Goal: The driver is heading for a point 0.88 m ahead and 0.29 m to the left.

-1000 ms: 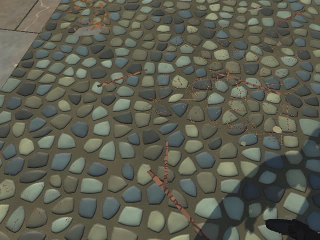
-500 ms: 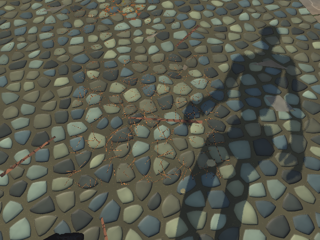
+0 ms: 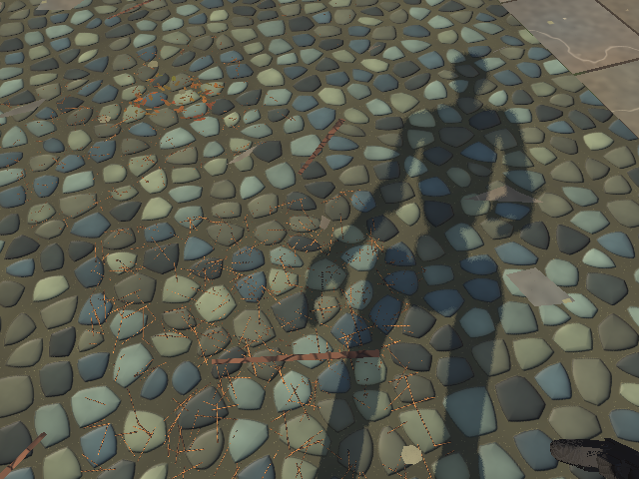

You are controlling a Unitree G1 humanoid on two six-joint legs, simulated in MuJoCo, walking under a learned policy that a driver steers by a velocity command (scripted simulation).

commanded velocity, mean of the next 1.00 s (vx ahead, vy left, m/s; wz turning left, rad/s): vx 0.09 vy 0.00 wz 0.42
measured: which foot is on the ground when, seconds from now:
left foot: down 0.00-0.46, up 0.48-0.86, down 0.88-1.00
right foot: down 0.00-0.02, up 0.04-0.44, down 0.46-0.88, up 0.90-1.00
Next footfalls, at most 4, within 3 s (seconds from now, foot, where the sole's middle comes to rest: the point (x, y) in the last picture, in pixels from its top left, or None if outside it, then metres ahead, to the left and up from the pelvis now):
0.46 right None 0.22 -0.10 -0.76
0.88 left None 0.10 0.15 -0.76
1.40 right None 0.23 -0.04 -0.76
1.82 left None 0.43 0.29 -0.76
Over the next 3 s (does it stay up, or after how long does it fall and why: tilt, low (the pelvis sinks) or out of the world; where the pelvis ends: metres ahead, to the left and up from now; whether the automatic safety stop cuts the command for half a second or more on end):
stays up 0.84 0.21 0.00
